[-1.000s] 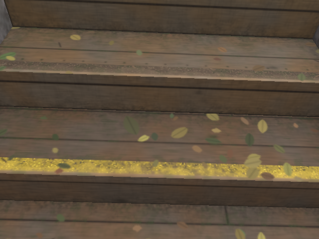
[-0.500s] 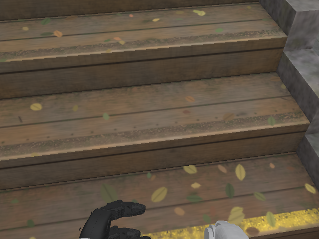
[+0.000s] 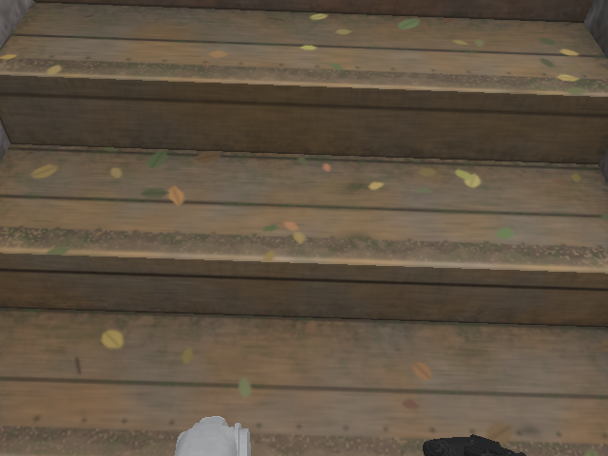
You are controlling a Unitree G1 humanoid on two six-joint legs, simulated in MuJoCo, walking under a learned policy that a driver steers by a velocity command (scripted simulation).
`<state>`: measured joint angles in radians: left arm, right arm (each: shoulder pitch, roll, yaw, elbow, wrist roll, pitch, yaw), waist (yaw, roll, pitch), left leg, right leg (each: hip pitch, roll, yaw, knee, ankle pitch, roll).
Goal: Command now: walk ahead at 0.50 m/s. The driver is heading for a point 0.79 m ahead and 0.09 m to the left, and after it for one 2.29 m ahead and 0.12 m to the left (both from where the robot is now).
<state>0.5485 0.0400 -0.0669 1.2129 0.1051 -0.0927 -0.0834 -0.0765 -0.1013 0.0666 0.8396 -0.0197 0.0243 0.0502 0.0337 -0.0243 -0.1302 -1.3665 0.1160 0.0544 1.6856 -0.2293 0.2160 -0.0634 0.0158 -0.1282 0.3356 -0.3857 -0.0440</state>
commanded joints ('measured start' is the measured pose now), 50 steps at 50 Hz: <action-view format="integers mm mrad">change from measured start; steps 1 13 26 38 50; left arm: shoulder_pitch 1 -281 -824 -295 -5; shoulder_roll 252 28 60 119 51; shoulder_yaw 38 73 1 66 -11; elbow -84 -225 -535 -150 -15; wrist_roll -47 -72 -47 -77 55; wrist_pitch -29 34 140 21 -16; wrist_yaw -33 6 -17 29 28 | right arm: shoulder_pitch -181 313 648 339 -46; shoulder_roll -21 36 -106 -37 -79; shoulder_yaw -2 -38 -16 -105 -32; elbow -121 253 315 180 -44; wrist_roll -2 -29 -28 11 18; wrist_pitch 18 -87 -145 -126 -54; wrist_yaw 40 -1 43 32 15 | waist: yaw -59 35 -27 -28 -36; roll -123 -26 172 63 45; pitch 84 23 101 16 73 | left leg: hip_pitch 568 983 906 287 -126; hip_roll -108 96 131 -142 -26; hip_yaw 144 -334 -17 -339 -141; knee -249 -1276 -1653 410 238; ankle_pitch -56 7 474 261 239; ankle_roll -84 -28 49 55 138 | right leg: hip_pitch -326 -1097 -850 -261 -30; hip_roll -275 -5 -101 -345 -259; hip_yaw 111 377 -55 532 16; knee -215 1638 1248 127 -132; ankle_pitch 1164 449 159 213 287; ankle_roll -281 -276 -168 -153 -133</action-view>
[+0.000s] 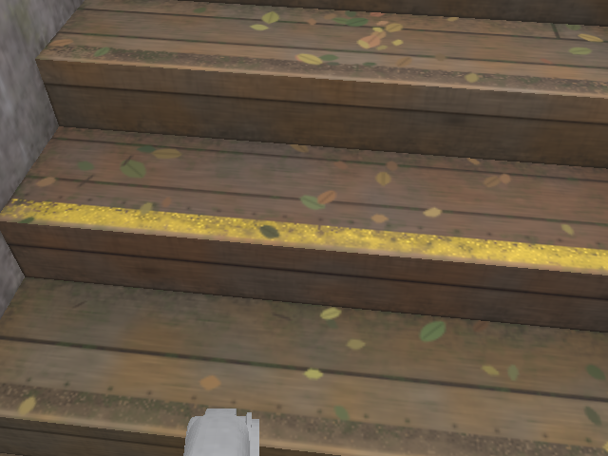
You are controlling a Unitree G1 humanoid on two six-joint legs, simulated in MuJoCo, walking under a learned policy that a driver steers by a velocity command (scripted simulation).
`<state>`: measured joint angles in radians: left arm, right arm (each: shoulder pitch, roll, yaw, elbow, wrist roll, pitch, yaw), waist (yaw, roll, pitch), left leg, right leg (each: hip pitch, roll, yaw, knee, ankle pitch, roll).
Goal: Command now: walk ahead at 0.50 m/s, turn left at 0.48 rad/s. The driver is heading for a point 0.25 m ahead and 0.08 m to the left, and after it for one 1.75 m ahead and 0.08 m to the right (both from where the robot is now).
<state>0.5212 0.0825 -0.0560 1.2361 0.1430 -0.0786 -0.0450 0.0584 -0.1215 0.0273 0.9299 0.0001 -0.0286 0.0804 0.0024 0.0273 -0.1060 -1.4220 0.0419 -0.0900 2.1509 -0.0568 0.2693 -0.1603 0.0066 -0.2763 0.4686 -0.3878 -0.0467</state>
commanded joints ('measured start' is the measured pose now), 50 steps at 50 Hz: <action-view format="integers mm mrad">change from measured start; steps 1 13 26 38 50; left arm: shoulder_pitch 84 -26 -579 0 -19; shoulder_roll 14 115 125 258 91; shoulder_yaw -24 67 26 104 60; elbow -22 -159 -424 -290 -131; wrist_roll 22 -94 -115 -66 -55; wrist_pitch -37 -17 53 71 -19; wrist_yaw -16 -107 -21 5 4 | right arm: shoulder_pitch -251 443 395 309 66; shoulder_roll -72 -339 -67 -103 -58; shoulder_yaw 0 -140 0 -46 16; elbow -163 21 190 121 27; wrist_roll -7 -65 -139 -76 -71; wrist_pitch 16 22 -71 -51 -38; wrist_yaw -16 -49 -15 65 6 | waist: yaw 33 -179 19 190 11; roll -45 63 -33 -264 -81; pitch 72 -173 48 -161 58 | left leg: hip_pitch -50 1348 1007 646 44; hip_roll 53 106 68 -82 -1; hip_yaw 55 -676 8 -32 32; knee -323 -1688 -1839 -801 19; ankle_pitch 83 -159 -60 72 51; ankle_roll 79 69 -70 -117 -101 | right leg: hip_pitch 71 -633 -1137 52 -244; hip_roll -249 12 -129 -130 -65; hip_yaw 142 453 322 1064 612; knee -313 1206 1407 -24 -47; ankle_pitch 285 423 439 -304 74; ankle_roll -133 -44 -189 -303 -184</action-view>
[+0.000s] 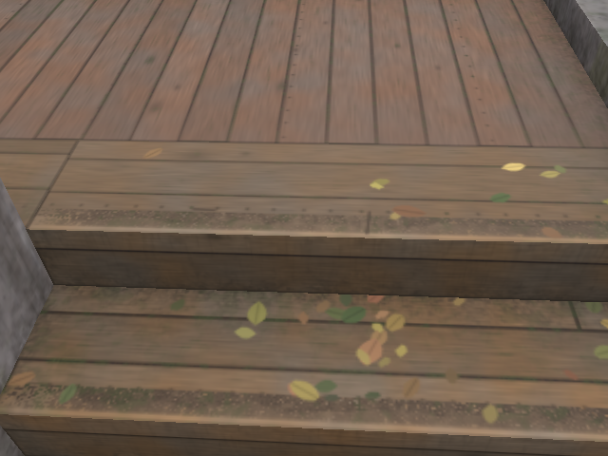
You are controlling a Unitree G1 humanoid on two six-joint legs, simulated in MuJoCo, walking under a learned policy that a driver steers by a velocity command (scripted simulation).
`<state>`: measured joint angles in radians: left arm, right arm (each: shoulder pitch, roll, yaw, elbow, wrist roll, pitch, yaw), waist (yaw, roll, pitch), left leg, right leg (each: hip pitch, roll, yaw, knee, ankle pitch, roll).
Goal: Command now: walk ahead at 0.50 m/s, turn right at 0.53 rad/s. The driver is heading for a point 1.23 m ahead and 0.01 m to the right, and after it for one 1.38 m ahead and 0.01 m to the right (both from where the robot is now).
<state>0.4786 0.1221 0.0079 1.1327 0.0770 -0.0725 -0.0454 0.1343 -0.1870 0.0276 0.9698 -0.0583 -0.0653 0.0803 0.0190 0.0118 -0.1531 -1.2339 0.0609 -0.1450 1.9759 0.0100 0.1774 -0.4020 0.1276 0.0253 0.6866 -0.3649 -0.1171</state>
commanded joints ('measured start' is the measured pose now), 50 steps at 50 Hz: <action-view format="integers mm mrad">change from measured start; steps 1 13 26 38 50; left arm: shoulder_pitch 124 90 -291 -807 -208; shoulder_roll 27 234 27 -19 130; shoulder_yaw -14 47 -2 -67 12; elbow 13 -1 -223 -464 -109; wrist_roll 12 -42 -66 -8 -29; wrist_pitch -15 -64 28 125 10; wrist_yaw -4 -67 -15 -60 -11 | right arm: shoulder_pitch -108 -182 26 502 210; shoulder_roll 19 -56 83 40 32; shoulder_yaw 26 -13 -11 38 -71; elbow -49 -229 29 183 71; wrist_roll -18 20 -37 29 45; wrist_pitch -13 49 -36 -57 -64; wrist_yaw -8 1 -21 37 31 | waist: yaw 26 -81 32 -73 10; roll -82 -189 8 139 -7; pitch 134 -53 63 145 -2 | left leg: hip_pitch -290 696 748 804 192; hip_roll -20 -124 73 206 -94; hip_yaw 82 307 171 192 -152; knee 256 -913 -1695 -1936 127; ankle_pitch -79 -278 -169 -44 53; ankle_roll -1 -44 40 63 38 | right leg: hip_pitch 136 350 -732 -607 105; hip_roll -221 -319 -174 -264 -488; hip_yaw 382 166 68 -164 458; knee -255 -198 1213 888 -191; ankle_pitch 84 1786 334 68 195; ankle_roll -151 -132 -106 -105 -78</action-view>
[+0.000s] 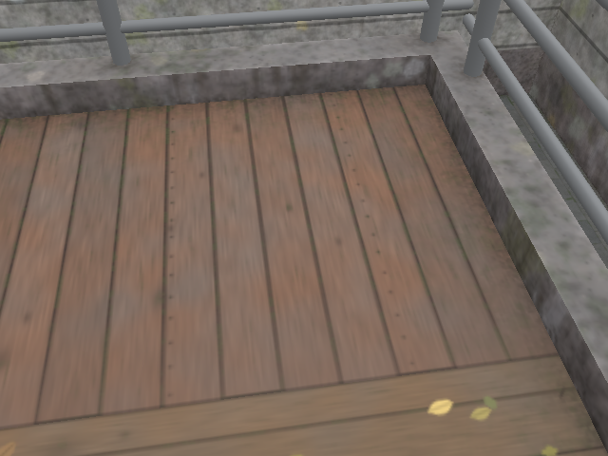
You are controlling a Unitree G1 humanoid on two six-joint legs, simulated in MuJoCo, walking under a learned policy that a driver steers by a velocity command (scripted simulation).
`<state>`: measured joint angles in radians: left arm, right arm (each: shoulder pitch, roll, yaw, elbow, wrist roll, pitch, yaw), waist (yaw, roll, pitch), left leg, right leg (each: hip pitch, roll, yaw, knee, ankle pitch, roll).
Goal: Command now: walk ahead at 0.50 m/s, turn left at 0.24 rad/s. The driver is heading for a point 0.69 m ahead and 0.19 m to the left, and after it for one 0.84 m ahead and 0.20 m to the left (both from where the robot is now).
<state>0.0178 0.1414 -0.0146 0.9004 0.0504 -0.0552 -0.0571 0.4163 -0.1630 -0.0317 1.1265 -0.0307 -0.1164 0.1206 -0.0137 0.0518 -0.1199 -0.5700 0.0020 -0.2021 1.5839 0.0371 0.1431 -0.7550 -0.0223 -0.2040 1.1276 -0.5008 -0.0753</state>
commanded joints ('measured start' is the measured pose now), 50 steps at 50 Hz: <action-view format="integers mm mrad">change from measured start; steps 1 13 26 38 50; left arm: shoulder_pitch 188 463 389 78 -18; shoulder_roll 12 -5 109 115 217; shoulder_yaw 7 -43 49 22 97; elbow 129 262 93 -79 -160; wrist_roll -3 105 3 32 -39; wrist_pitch -5 -61 -60 -51 -58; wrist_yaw -2 13 -54 6 50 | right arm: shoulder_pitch -113 -567 49 -82 -1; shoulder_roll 44 -16 -328 -90 -148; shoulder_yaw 5 70 -87 -8 -47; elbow -107 -370 -201 -162 -129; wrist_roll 23 33 -29 -32 -1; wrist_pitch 1 97 71 -48 -27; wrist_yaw -26 -67 -87 -88 -55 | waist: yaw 1 21 -152 -2 -5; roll -11 -53 48 -37 -3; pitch -48 51 -162 35 10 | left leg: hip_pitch -497 -852 457 160 496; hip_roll -12 137 136 35 122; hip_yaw -90 172 -635 -60 -52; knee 486 185 -1114 -1183 -1020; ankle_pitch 20 -95 -565 -19 402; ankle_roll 106 165 80 102 19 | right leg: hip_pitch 445 628 -11 -212 515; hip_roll -331 -224 19 -95 -15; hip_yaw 593 49 390 274 148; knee -638 -964 426 241 -588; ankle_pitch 371 367 461 538 543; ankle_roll -90 -119 6 82 -25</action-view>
